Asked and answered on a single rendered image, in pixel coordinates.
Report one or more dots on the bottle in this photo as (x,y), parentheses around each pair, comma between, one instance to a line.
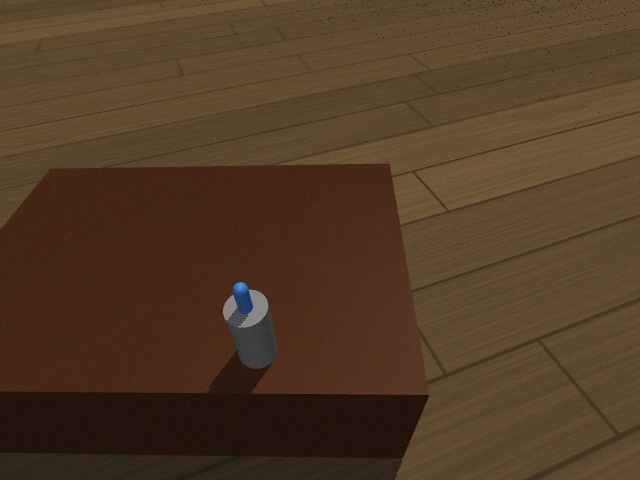
(249,321)

